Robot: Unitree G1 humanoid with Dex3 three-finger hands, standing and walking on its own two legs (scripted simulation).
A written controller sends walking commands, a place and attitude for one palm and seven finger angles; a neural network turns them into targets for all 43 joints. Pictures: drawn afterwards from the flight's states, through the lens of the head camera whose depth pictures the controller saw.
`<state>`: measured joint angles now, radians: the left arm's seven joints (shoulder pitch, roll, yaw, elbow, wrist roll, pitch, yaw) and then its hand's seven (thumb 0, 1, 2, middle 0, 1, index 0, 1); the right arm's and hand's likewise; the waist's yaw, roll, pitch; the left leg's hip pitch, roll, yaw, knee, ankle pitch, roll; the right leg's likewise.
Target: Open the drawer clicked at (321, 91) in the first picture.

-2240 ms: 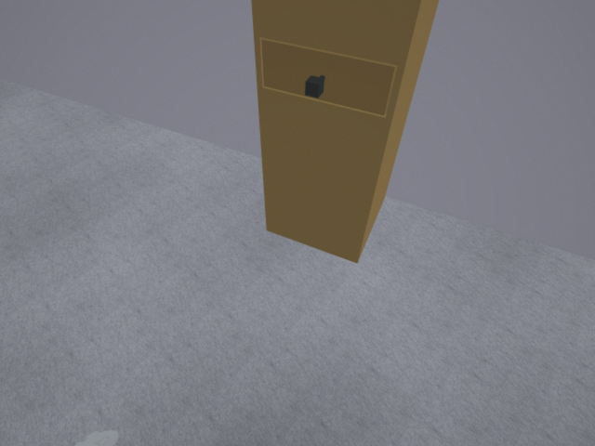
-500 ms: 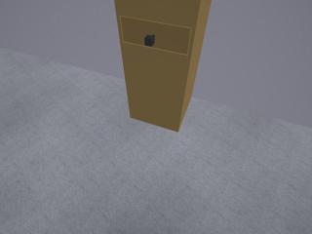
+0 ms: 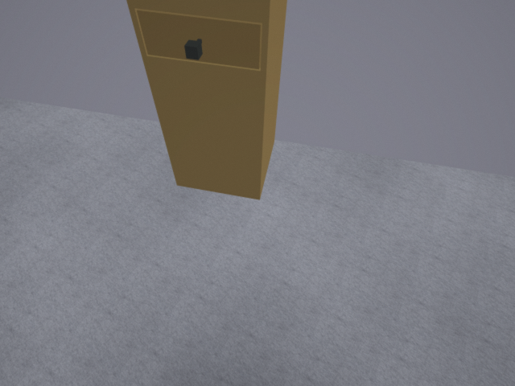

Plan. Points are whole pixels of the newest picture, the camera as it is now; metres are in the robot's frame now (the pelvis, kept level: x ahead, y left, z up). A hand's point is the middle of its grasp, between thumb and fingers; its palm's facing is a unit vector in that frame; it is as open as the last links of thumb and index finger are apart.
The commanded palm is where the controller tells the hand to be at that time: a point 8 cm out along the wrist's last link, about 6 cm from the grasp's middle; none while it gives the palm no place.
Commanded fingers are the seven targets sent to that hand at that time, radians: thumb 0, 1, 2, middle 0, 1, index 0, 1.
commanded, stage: turn to face it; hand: left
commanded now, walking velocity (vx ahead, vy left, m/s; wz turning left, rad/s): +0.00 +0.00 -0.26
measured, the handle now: (195, 46) +1.02 +0.29 +0.00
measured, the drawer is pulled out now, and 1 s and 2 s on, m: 0.00 0.00 0.00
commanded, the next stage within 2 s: take the last steps up to it in 0.02 s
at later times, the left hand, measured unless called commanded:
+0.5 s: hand out of the picture +0.07 +0.19 -0.16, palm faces -0.01 -0.98 -0.21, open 7.3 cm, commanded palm none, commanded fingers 0.00 0.90 0.90 -0.20 -0.30 -0.20 -0.30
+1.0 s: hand (107, 330) +0.22 +0.31 -0.17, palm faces +0.00 -0.98 -0.19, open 7.4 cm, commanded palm none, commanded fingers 0.00 0.90 0.90 -0.20 -0.30 -0.20 -0.30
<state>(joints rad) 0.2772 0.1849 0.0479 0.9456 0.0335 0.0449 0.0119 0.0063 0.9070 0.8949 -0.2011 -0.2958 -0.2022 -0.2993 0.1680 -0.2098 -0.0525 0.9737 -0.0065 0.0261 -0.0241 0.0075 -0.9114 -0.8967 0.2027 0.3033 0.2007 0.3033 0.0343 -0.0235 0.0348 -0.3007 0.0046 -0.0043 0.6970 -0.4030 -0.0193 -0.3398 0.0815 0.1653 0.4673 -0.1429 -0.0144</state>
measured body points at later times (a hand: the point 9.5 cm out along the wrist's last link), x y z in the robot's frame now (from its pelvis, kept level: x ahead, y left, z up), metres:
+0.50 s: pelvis +0.03 +0.02 +0.00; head +0.01 +0.01 +0.45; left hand +0.07 +0.25 -0.15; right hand -0.05 -0.21 -0.16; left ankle +0.01 +0.13 -0.68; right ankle -0.01 -0.10 -0.74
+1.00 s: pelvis +0.19 +0.13 +0.00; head +0.19 +0.13 +0.45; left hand +0.22 +0.36 -0.16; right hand +0.20 -0.10 -0.15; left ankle +0.21 +0.21 -0.74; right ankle +0.19 +0.02 -0.67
